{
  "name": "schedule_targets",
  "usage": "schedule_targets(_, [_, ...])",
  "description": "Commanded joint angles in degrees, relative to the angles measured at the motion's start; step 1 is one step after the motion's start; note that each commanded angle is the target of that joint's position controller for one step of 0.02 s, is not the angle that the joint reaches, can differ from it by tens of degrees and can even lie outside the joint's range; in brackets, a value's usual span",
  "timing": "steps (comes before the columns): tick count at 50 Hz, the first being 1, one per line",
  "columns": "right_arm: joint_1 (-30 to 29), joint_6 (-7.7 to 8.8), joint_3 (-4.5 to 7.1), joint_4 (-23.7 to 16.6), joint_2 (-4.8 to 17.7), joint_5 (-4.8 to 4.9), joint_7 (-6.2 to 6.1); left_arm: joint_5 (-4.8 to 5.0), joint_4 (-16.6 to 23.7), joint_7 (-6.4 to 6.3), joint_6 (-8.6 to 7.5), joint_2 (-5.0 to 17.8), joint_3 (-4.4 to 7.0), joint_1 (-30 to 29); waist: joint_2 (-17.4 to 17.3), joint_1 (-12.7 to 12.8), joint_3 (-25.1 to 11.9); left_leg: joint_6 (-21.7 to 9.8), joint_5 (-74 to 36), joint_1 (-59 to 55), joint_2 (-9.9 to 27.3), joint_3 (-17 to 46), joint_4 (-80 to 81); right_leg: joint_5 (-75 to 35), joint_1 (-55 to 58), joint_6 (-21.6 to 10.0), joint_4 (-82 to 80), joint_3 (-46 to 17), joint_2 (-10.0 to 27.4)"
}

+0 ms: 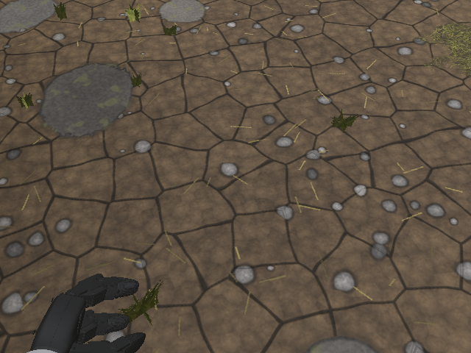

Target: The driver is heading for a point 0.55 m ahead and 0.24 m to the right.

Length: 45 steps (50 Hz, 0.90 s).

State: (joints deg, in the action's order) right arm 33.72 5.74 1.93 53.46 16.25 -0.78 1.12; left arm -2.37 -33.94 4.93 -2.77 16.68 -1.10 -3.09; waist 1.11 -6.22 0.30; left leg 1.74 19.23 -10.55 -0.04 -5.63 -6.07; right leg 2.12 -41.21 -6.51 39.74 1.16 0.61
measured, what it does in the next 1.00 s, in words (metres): walks ahead, turning right: right foot, then left foot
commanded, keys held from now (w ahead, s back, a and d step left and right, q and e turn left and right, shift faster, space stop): w+shift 0.08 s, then w+e+shift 0.36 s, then shift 0.56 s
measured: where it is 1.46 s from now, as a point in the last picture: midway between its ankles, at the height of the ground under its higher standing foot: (250, 239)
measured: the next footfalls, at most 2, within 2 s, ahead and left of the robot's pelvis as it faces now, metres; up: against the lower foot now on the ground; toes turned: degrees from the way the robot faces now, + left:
right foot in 0.08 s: +0.27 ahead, -0.08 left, +0.00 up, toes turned -2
left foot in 0.50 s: +0.71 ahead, +0.07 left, +0.00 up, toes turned -15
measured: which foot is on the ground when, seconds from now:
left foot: down 0.00-0.06, up 0.08-0.48, down 0.50-0.86, up 0.88-1.00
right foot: up 0.00-0.06, down 0.08-0.50, up 0.52-0.84, down 0.86-1.00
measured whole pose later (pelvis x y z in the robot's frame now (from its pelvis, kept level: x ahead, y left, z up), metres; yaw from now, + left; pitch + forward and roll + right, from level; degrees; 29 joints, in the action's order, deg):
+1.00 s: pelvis +0.74 -0.10 +0.00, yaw -22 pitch +0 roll +1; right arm 10.4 1.6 1.9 48.6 18.0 0.8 -0.7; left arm -0.8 -42.9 1.3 -1.1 13.2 0.4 1.8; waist -2.2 -1.8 4.1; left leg 3.8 33.9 20.7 2.4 1.2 -57.6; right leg 6.1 -24.3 -2.7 30.1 -1.6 -2.7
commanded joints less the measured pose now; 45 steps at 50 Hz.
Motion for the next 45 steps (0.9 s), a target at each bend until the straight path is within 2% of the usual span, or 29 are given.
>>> schedule_targets(1, [-4.7, 0.85, 2.12, -3.2, 12.3, 0.18, -0.63, -0.47, 1.7, -1.1, -0.51, 4.6, 1.26, 1.5, -7.4, 8.3, 2.1, -8.0, -64.3, 9.1, 13.2, 0.5, -4.3, 3.1, 18.3, -2.4, -3.6, 5.7, -4.3])
schedule_targets(3, [-6.5, -0.76, 2.37, -3.0, 14.1, -0.15, -1.63, -0.4, -4.7, -2.78, -0.53, 7.9, 3.21, 21.4, -8.6, 18.2, -8.7, -6.8, -72.7, 11.2, 12.8, -1.0, -30.3, 7.7, 39.0, -4.5, -7.1, 4.7, -6.7])
schedule_targets(4, [-6.6, -1.0, 1.72, -4.2, 11.4, -0.36, -1.7, -1.12, -7.7, -3.85, -0.45, 11.7, 4.78, 31.0, -5.8, 21.1, -14.6, -6.6, -54.8, 23.1, 10.2, -0.2, -49.5, 16.3, 54.4, -5.4, -6.0, -3.6, 0.7])
schedule_targets(5, [-2.8, -0.69, 0.01, -7.3, 2.0, -0.21, -0.48, -1.76, -8.1, -4.79, -0.38, 16.8, 6.07, 30.2, 11.1, 13.0, -18.8, -5.1, 5.2, 43.7, 1.0, 1.4, -70.7, 30.7, 66.8, -8.6, -10.3, -30.0, 16.2])
schedule_targets(6, [-5.6, -0.11, 0.79, -9.7, 7.0, 0.14, -0.61, 0.33, -7.6, -4.8, -0.09, 16.7, 6.62, 30.4, 10.8, 14.2, -23.9, -5.9, 7.5, 52.9, -1.7, 8.9, -78.8, 33.4, 69.1, -12.4, -21.1, -51.1, 18.7])
schedule_targets(7, [-13.1, 0.25, 1.01, -11.3, 8.2, 0.04, -0.9, 0.77, -8.8, -4.93, -0.26, 13.6, 6.4, 26.5, 4.6, 12.9, -11.4, -6.2, -0.2, 58.7, 2.5, 9.2, -76.5, 25.3, 62.1, -11.6, -22.8, -41.1, 15.4])
schedule_targets(8, [-15.4, 0.66, 0.27, -12.1, 6.8, -0.43, -0.81, 1.42, -9.7, -4.89, -0.64, 11.4, 6.2, 25.2, 1.4, 11.0, -5.1, -5.6, -2.9, 56.4, 4.4, 8.5, -71.9, 17.0, 52.3, -11.4, -23.6, -34.4, 13.3])
schedule_targets(10, [-15.4, -0.38, -0.27, -12.4, 5.4, -2.4, -0.42, 1.34, -10.8, -5.22, -1.33, 7.8, 5.41, 22.8, -1.1, 5.7, -0.5, -3.5, -1.5, 48.9, 6.5, 9.0, -64.8, 11.7, 38.2, -10.5, -25.9, -27.2, 8.0])
schedule_targets(12, [-17.0, -1.9, -0.46, -13.5, 4.4, -3.37, 0.36, 1.9, -12.1, -5.41, -2.02, 6.0, 4.95, 23.9, 0.1, 3.9, 1.9, -1.3, 2.4, 47.8, 7.3, 8.8, -58.6, 12.6, 32.7, -11.9, -29.0, -25.4, 6.3])
schedule_targets(16, [-32.1, -2.29, -1.68, -19.5, 3.3, -2.14, 1.33, 2.05, -11.8, -4.85, -3.11, 7.6, 5.93, 23.7, 0.4, 5.6, 8.2, 1.7, -13.4, 43.4, 6.8, 6.1, -38.4, 7.8, 21.3, -11.0, -35.1, -20.9, 2.6])
schedule_targets(19, [-34.8, -2.0, -1.71, -20.2, 4.0, -0.74, 1.55, 3.15, -12.3, -4.13, -3.73, 10.6, 7.22, 25.6, 0.2, 7.3, 5.6, 0.6, -27.7, 30.6, 3.6, 5.2, -29.6, -5.3, 20.9, -7.8, -35.4, -20.1, 3.1])
schedule_targets(21, [-35.5, -2.1, -1.1, -20.6, 5.9, -0.79, 0.84, 3.27, -13.2, -4.36, -3.25, 11.3, 7.52, 27.8, -0.1, 8.1, 4.2, -0.6, -25.5, 29.6, 2.5, 5.5, -26.3, -13.4, 28.9, -6.1, -31.0, -20.7, 4.1])
schedule_targets(23, [-27.3, -1.73, 0.31, -18.2, 8.8, -1.47, -0.53, 2.53, -14.2, -4.77, -2.57, 13.6, 7.95, 29.3, -0.6, 5.0, -2.0, -2.3, -16.2, 21.6, -1.3, 4.0, -24.7, -33.9, 36.5, -3.4, -15.7, -18.8, 3.0])
schedule_targets(24, [-18.6, -1.16, 0.99, -15.9, 9.8, -1.98, -1.48, 2.35, -14.7, -4.75, -2.41, 14.2, 8.08, 28.9, -0.9, 0.5, -6.0, -3.1, -17.6, 12.2, -0.8, 3.0, -22.8, -36.2, 34.8, -1.4, -2.4, -16.9, 0.8])
schedule_targets(25, [-9.3, -0.46, 1.94, -14.4, 12.6, -3.24, -2.59, 2.42, -14.0, -4.81, -2.75, 10.1, 7.08, 28.3, -0.8, -3.2, -11.1, -4.5, -15.9, -0.2, 7.2, 8.9, -24.4, -24.8, 26.3, 0.2, 13.5, -15.3, -2.2])
schedule_targets(26, [-6.0, -0.19, 3.42, -14.0, 18.1, -5.27, -2.42, 5.73, -12.0, -5.66, -2.6, -0.3, 4.78, 36.3, -20.6, 1.0, -22.6, -14.1, -34.1, -18.4, 30.8, 38.4, -23.7, 25.6, 8.0, 3.6, 39.8, -8.0, -11.0])
schedule_targets(27, [-7.5, -1.17, 3.7, -14.5, 15.8, -2.54, -1.61, 2.89, -12.4, -6.44, -1.85, 6.4, 5.44, 34.5, -14.3, 1.0, -26.3, -15.6, -39.8, -15.3, 28.6, 46.1, -21.7, 27.7, 5.1, 2.8, 45.2, -8.7, -8.4])
schedule_targets(28, [-12.7, -1.03, 2.38, -14.6, 10.5, -1.81, -1.29, 2.29, -12.3, -6.47, -1.5, 6.9, 5.85, 28.5, -9.8, 1.8, -16.7, -14.6, -46.4, -6.4, 25.3, 34.4, -21.0, 23.2, 3.8, 3.0, 42.2, -8.6, -5.2])
schedule_targets(29, [-17.4, 0.19, 1.51, -15.8, 6.0, 0.82, -1.25, 5.04, -9.9, -6.21, -1.12, 5.1, 4.86, 24.1, -13.8, 0.8, -10.4, -14.2, -50.9, -3.5, 21.2, 25.6, -19.3, 24.8, 0.5, 5.3, 41.9, -8.9, -1.4])
schedule_targets(30, [-18.1, 0.61, 1.01, -13.8, 4.2, 1.07, -1.03, 4.38, -8.6, -6.13, -0.58, 6.1, 5.2, 15.7, -6.7, -0.2, -5.3, -11.2, -50.2, 2.9, 15.6, 19.5, -15.6, 24.4, 0.8, 4.9, 38.2, -6.3, -0.8])
schedule_targets(31, [-19.4, 1.53, 1.33, -13.2, 5.9, 0.42, -1.21, 4.84, -7.6, -5.67, -0.26, 4.6, 5.26, 19.6, -11.3, 4.3, -4.7, -13.9, -54.3, 5.9, 18.0, 19.3, -15.4, 23.7, 2.1, 5.5, 36.9, -8.3, 0.8])
schedule_targets(33, [-22.2, 1.86, 1.58, -12.2, 4.6, 1.34, -0.94, 4.34, -7.6, -5.22, 0.94, 3.0, 4.74, 20.0, -7.8, 6.4, -2.0, -14.2, -50.5, 12.4, 17.2, 16.4, -12.6, 24.4, 4.6, 6.5, 25.4, -8.6, 2.3])
schedule_targets(35, [-27.2, 0.99, 2.38, -12.4, 7.6, 1.96, -1.27, 3.54, -5.9, -4.74, 0.75, 1.0, 3.67, 16.3, -5.0, 8.0, -0.3, -13.2, -50.5, 22.0, 15.0, 10.5, -9.7, 16.3, 11.5, 7.0, 9.3, -4.2, 1.7])
schedule_targets(37, [-26.4, 0.72, 3.23, -11.6, 9.9, 2.57, -1.93, 2.97, -6.3, -3.06, 0.08, 0.8, 3.3, 15.5, -7.4, 7.8, -4.4, -11.3, -44.8, 24.9, 11.8, 5.7, -9.4, -0.1, 23.1, 6.5, -2.2, -2.6, -0.2])
schedule_targets(39, [-26.5, 0.79, 3.38, -10.7, 10.6, 3.1, -2.05, 2.66, -6.5, -2.24, 0.33, 2.9, 3.82, 14.5, -6.8, 8.6, -5.3, -10.2, -40.4, 24.2, 12.6, 5.4, -10.9, -6.7, 27.6, 5.2, -6.0, -3.7, -0.5])
schedule_targets(42, [-24.7, 0.56, 3.02, -8.7, 10.0, 2.85, -1.92, 1.02, -7.8, -3.27, 0.62, 6.7, 5.48, 15.8, -3.5, 10.8, -5.4, -7.1, -36.6, 24.8, 10.0, 3.7, -20.5, -10.1, 35.8, 2.1, -10.3, -2.8, -1.9])
schedule_targets(43, [-22.5, 0.37, 2.57, -8.3, 9.1, 1.92, -1.77, 0.67, -7.7, -4.08, 0.73, 10.2, 6.51, 16.6, 0.9, 11.0, -6.1, -4.4, -29.5, 26.4, 6.3, 1.0, -29.1, -26.8, 39.6, 0.6, -11.2, -4.7, 0.9])
schedule_targets(44, [-16.8, 0.1, 1.22, -8.5, 6.4, 0.33, -1.43, -1.02, -6.3, -5.11, 1.05, 13.1, 6.41, 17.0, 12.8, 9.1, -11.9, 0.0, 2.4, 35.9, 0.1, -0.2, -48.8, -53.8, 49.7, -8.8, -10.2, -21.2, 15.9])
schedule_targets(45, [-11.6, -0.93, 0.33, -6.8, 4.9, 1.05, -0.91, -0.41, -6.4, -4.89, 1.15, 7.3, 4.2, 16.2, 14.7, 7.5, -21.1, 1.2, 21.7, 36.5, 1.0, 8.7, -57.4, -56.8, 52.0, -15.0, -10.3, -27.9, 21.5])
